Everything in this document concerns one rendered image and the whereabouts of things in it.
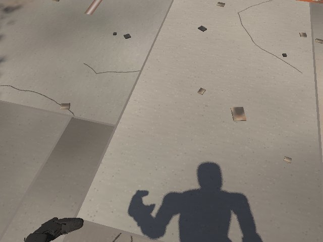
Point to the robot left hand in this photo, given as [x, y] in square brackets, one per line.
[53, 228]

